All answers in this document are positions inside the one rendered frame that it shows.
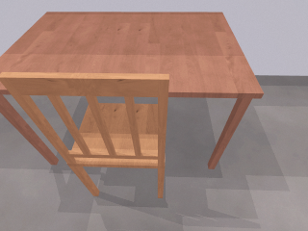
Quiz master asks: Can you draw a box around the chair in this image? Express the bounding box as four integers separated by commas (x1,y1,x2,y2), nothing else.
0,72,169,198

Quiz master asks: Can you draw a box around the table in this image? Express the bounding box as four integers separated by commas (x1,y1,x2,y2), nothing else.
0,12,264,169

